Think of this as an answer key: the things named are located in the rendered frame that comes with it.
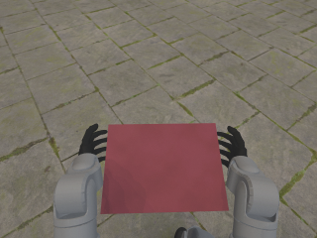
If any right robot shin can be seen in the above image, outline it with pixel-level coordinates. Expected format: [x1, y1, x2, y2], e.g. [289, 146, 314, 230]
[187, 225, 201, 230]

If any robot right foot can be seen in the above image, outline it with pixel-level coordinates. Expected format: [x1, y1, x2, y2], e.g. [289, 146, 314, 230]
[174, 227, 186, 238]

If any left robot hand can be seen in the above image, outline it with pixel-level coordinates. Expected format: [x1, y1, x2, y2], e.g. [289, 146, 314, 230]
[78, 123, 108, 163]

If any left robot forearm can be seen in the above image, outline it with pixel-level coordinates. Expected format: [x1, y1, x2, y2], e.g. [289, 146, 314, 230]
[53, 153, 104, 238]

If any right robot hand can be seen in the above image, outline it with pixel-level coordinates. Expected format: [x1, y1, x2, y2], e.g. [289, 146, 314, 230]
[217, 126, 248, 168]

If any carton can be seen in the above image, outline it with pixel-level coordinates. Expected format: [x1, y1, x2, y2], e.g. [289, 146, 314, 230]
[100, 123, 229, 214]

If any right robot forearm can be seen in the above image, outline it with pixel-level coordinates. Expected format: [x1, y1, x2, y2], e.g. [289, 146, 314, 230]
[226, 156, 280, 238]

